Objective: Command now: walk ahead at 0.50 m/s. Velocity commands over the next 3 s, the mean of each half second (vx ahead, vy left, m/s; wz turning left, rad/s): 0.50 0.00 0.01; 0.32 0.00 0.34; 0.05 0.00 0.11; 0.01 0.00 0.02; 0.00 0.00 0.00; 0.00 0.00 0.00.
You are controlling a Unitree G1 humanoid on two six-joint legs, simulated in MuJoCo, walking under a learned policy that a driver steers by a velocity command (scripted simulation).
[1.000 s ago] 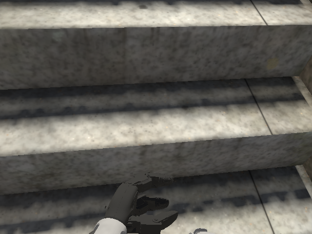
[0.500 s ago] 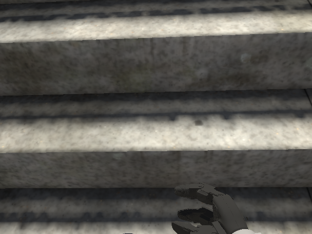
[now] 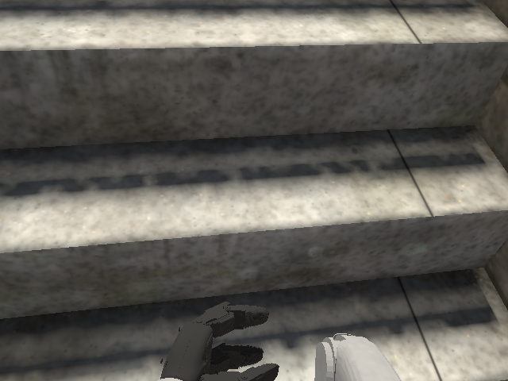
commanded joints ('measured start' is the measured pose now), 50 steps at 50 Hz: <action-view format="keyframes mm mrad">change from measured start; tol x64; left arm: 1 -77 112 63 -110 9 -25 -5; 24 821 232 160 471 38 45 69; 50 -104 2 40 -168 37 -6 82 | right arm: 1 139 -242 -31 56 -8 -29 -2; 26 -877 10 118 -576 23 -42 59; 50 -38 -248 -81 -167 -5 79 -59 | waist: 1 153 269 -179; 50 90 208 -120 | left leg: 1 -19 140 1 37 1827 230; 3 128 177 -62 379 1962 249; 6 -741 -219 -413 1760 185 168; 16 -1380 -172 -268 2311 294 174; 28 -652 -187 151 1125 -403 204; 32 -5 187 -1255 -6 -800 432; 50 -178 50 -269 -21 770 141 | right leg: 1 755 141 -117 -330 -291 -84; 6 1332 -299 1313 -1491 -760 -244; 13 858 -98 227 -1381 -49 41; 23 1266 -183 262 -1702 -4 -75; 29 1536 -221 73 -1230 1949 -173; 32 676 141 256 -132 169 -78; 36 237 85 339 579 52 -103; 50 412 50 29 -153 -114 42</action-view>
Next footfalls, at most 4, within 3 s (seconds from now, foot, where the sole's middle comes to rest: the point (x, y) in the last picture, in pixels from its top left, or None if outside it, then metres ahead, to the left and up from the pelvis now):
0.04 right None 0.20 -0.10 -0.59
0.56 left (178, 367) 0.41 0.10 -0.39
1.04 right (258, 198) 0.62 -0.05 -0.18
1.60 left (98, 200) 0.63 0.23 -0.18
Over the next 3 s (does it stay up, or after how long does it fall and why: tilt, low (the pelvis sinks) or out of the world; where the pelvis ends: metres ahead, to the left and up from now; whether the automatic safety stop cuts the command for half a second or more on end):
stays up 0.60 0.11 0.60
